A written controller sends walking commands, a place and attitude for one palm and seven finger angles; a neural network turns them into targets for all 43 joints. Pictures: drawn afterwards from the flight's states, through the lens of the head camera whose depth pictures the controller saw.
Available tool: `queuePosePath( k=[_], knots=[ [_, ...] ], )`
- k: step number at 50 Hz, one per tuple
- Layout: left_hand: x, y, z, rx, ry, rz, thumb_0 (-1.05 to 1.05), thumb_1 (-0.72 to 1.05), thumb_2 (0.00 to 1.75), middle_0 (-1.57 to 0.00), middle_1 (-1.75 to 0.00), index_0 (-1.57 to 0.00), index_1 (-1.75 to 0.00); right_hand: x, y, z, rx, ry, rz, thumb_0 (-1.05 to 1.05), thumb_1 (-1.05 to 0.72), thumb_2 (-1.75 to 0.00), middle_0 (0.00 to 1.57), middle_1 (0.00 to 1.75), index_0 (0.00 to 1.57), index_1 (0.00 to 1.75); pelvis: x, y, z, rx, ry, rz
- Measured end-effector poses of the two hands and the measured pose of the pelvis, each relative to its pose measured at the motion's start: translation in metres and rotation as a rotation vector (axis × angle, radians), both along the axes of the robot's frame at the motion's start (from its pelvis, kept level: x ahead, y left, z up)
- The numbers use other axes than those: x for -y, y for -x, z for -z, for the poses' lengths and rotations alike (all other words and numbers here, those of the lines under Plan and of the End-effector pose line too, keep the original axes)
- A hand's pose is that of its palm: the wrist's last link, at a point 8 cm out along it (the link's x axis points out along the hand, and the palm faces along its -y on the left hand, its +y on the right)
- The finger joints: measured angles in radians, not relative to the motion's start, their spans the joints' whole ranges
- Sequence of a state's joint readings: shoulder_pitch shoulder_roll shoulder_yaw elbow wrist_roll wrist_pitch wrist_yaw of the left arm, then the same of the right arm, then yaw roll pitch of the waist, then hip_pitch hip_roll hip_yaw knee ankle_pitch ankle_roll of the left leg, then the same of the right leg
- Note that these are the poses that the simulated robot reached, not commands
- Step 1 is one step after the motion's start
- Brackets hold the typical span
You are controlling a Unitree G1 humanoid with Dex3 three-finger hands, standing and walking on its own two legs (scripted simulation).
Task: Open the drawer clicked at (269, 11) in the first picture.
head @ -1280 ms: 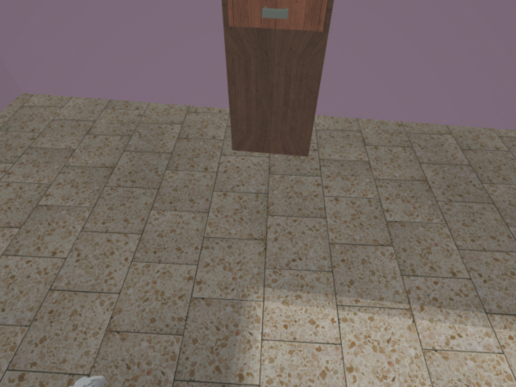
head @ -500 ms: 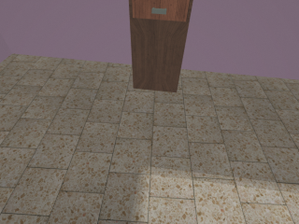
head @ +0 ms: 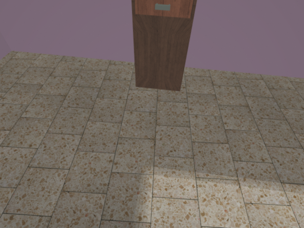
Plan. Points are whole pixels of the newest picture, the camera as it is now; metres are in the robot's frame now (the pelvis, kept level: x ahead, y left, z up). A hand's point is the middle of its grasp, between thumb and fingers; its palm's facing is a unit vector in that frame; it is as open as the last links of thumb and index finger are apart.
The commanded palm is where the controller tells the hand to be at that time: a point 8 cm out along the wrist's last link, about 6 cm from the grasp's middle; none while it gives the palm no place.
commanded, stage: look at it before walking up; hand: left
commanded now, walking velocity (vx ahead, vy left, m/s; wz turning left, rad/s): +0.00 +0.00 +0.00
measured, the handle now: (162, 6) +1.50 +0.02 +0.02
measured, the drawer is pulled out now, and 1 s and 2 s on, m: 0.00 0.00 0.00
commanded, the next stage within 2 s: walk to a spot facing it in 0.16 s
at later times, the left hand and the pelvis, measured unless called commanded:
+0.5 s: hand out of the picture +0.05 +0.21 -0.18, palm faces -0.03 -0.97 -0.23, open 7.4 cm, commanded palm none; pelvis +0.04 +0.00 -0.01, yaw -3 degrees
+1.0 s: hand (122, 199) +0.25 +0.12 -0.18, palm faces -0.12 -0.97 -0.20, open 7.4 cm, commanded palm none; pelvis +0.19 -0.06 -0.01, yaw -9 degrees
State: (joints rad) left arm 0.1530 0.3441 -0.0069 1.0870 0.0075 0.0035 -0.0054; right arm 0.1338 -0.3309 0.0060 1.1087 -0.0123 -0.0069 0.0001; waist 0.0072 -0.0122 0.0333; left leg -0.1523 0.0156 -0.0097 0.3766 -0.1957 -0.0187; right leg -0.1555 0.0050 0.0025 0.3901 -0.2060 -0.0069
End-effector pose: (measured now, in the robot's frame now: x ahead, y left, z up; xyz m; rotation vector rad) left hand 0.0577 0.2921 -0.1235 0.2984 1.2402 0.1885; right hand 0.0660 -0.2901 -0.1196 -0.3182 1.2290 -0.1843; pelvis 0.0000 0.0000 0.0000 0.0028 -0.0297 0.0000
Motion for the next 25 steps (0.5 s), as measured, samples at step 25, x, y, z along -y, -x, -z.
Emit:
queuePosePath(
  k=[25],
  knots=[
    [0.030, 0.008, 0.025, -0.094, 0.092, -0.020, 0.01, 0.90, 0.90, -0.20, -0.30, -0.20, -0.30, -0.030, 0.004, 0.021, -0.040, -0.070, 0.059, 0.01, -0.90, -0.90, 0.20, 0.30, 0.20, 0.30, -0.002, -0.037, 0.010, -0.020, 0.012, 0.051]
  ],
)
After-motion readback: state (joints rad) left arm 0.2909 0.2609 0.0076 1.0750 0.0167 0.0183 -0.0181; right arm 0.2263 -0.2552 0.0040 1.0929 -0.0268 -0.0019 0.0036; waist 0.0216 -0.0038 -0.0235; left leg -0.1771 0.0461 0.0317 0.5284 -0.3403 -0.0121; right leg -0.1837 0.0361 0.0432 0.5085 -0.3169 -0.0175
